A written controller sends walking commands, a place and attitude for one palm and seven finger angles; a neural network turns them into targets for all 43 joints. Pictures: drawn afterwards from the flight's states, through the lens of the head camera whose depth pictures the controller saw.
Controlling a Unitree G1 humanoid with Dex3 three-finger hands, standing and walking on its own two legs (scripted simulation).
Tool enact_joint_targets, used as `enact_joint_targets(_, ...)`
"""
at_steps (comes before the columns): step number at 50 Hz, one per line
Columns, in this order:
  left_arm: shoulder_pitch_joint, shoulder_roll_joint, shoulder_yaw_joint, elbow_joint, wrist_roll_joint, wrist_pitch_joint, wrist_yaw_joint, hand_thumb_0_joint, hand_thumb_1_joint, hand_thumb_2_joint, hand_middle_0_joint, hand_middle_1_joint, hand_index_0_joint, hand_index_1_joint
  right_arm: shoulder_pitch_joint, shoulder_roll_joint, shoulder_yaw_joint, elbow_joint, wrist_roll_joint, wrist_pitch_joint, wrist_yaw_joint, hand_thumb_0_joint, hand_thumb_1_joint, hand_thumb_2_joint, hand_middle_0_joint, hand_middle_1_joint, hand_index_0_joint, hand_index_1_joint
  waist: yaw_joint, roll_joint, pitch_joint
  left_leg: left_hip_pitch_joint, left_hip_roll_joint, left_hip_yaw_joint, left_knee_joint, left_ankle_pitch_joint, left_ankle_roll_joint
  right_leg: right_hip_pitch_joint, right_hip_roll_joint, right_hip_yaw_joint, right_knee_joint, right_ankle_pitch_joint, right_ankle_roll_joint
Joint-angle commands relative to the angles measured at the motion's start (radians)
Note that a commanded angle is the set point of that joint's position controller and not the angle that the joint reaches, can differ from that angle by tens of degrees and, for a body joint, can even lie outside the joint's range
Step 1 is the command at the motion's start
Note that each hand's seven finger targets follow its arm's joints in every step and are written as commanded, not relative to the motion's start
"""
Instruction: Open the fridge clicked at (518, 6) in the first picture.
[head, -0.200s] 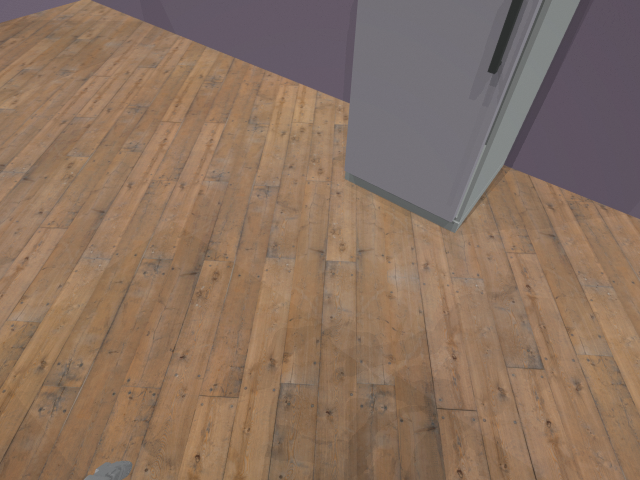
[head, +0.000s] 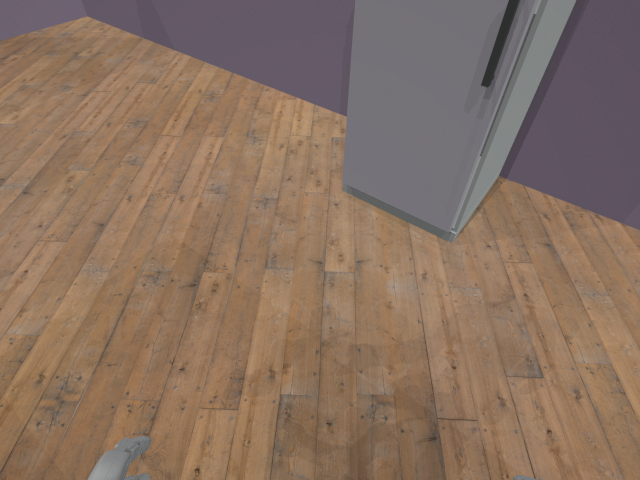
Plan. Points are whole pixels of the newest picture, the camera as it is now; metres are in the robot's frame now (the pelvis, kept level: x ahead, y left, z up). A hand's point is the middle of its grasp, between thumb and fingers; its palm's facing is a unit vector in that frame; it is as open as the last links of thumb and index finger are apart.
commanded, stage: stand and wait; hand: right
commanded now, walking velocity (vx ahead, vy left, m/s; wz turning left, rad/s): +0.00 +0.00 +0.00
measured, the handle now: (503, 36) +1.19 -0.44 +0.09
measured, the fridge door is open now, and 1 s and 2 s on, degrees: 0 0 0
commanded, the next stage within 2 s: look at it before walking up in 0.86 s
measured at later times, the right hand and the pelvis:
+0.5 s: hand out of the picture +0.05 -0.23 -0.15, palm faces -0.03 +0.94 -0.34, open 7.4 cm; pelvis -0.02 +0.01 +0.01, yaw +0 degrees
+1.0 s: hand out of the picture +0.05 -0.23 -0.15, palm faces -0.04 +0.95 -0.32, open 7.4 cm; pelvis -0.03 +0.01 +0.01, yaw +0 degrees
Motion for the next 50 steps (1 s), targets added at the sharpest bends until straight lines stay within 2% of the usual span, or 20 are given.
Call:
enact_joint_targets(1,-0.039,0.209,0.052,-0.056,-0.005,-0.024,0.013,0.0,0.9,0.9,-0.2,-0.3,-0.2,-0.3,-0.027,-0.207,-0.054,-0.062,0.004,-0.022,-0.015,0.0,-0.9,-0.9,0.2,0.3,0.2,0.3,0.005,-0.012,-0.072,0.029,0.082,-0.041,-0.04,0.374,0.06,0.036,-0.136,0.078,-0.065,0.427,-0.022)
enact_joint_targets(7,-0.042,0.206,0.05,-0.038,-0.007,-0.024,0.012,0.0,0.9,0.9,-0.2,-0.3,-0.2,-0.3,-0.02,-0.205,-0.053,-0.049,0.005,-0.023,-0.012,0.0,-0.9,-0.9,0.2,0.3,0.2,0.3,0.004,-0.007,-0.059,0.028,0.084,-0.053,-0.069,0.351,0.06,0.04,-0.137,0.078,-0.085,0.381,-0.02)
enact_joint_targets(11,-0.033,0.205,0.048,-0.021,-0.009,-0.024,0.013,0.0,0.9,0.9,-0.2,-0.3,-0.2,-0.3,-0.01,-0.207,-0.054,-0.035,0.007,-0.029,-0.012,0.0,-0.9,-0.9,0.2,0.3,0.2,0.3,0.004,0.005,-0.081,0.05,0.091,-0.061,-0.078,0.386,0.064,0.052,-0.139,0.079,-0.081,0.384,-0.017)
enact_joint_targets(16,-0.025,0.209,0.044,0.004,-0.012,-0.023,0.012,0.0,0.9,0.9,-0.2,-0.3,-0.2,-0.3,-0.007,-0.21,-0.052,-0.015,0.009,-0.028,-0.012,0.0,-0.9,-0.9,0.2,0.3,0.2,0.3,0.003,-0.009,-0.065,0.054,0.091,-0.065,-0.095,0.362,0.063,0.047,-0.142,0.079,-0.1,0.359,-0.014)
enact_joint_targets(21,-0.014,0.212,0.042,0.024,-0.013,-0.023,0.011,0.0,0.9,0.9,-0.2,-0.3,-0.2,-0.3,-0.004,-0.213,-0.05,0.005,0.009,-0.031,-0.011,0.0,-0.9,-0.9,0.2,0.3,0.2,0.3,0.003,0.003,-0.06,0.054,0.093,-0.072,-0.112,0.346,0.065,0.046,-0.145,0.081,-0.114,0.331,-0.012)
enact_joint_targets(32,-0.01,0.212,0.039,0.052,-0.012,-0.021,0.006,0.0,0.9,0.9,-0.2,-0.3,-0.2,-0.3,-0.013,-0.213,-0.046,0.023,0.008,-0.031,-0.007,0.0,-0.9,-0.9,0.2,0.3,0.2,0.3,0.004,0.004,-0.008,0.01,0.088,-0.091,-0.158,0.21,0.062,0.016,-0.142,0.091,-0.152,0.209,-0.007)
enact_joint_targets(38,-0.007,0.212,0.039,0.056,-0.012,-0.023,0.004,0.0,0.9,0.9,-0.2,-0.3,-0.2,-0.3,-0.012,-0.21,-0.044,0.026,0.007,-0.031,-0.005,0.0,-0.9,-0.9,0.2,0.3,0.2,0.3,0.004,0.004,-0.01,0.0,0.085,-0.093,-0.166,0.18,0.059,0.014,-0.143,0.098,-0.159,0.195,-0.009)
enact_joint_targets(50,-0.002,0.211,0.04,0.059,-0.014,-0.025,0.005,0.0,0.9,0.9,-0.2,-0.3,-0.2,-0.3,-0.005,-0.208,-0.045,0.029,0.005,-0.034,-0.006,0.0,-0.9,-0.9,0.2,0.3,0.2,0.3,0.005,-0.001,-0.034,0.016,0.085,-0.086,-0.155,0.238,0.057,0.03,-0.149,0.096,-0.153,0.246,-0.008)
